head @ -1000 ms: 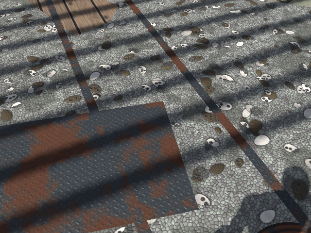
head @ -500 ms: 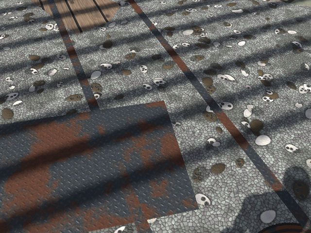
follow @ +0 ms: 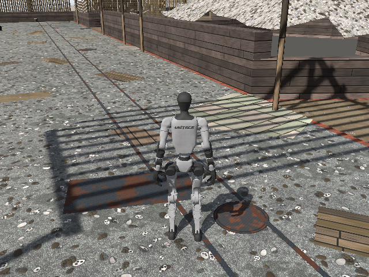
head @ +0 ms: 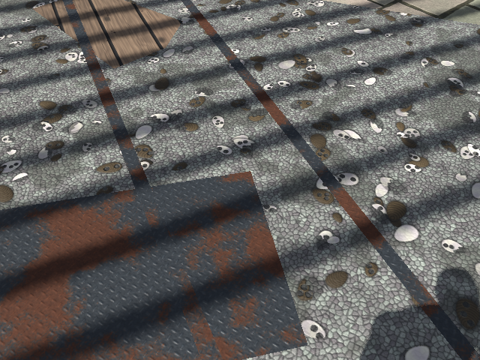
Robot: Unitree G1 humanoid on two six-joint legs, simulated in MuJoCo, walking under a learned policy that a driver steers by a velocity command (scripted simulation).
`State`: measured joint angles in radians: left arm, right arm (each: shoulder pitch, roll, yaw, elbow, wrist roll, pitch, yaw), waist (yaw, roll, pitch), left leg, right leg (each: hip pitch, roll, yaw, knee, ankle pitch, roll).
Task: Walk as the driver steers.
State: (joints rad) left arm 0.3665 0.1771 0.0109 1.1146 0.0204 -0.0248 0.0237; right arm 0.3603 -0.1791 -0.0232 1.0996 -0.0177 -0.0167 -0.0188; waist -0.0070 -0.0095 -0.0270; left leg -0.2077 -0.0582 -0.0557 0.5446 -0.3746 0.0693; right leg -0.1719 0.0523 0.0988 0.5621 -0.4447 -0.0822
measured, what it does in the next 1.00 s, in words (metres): walks ahead: left foot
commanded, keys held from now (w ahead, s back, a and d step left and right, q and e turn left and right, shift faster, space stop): w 1.00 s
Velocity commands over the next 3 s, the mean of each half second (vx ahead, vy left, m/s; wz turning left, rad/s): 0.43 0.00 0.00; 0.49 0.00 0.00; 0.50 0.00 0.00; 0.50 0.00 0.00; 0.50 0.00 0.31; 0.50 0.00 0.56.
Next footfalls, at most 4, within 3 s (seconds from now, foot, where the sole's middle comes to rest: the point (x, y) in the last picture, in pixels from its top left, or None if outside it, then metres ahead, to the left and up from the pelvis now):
0.48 left None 0.39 0.04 -0.77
1.02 right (289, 308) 0.70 -0.12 -0.77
1.56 left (230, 229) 1.00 0.06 -0.77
2.14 right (274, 166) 1.30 -0.11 -0.77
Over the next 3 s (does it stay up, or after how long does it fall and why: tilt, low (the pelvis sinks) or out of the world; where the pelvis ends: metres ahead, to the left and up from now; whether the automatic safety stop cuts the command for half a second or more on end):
stays up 1.56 0.08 0.01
